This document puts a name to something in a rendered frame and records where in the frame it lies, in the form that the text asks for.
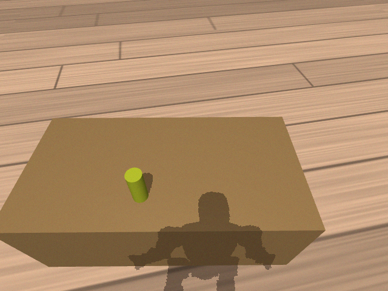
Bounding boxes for can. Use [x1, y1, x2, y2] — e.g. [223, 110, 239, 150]
[124, 167, 149, 203]

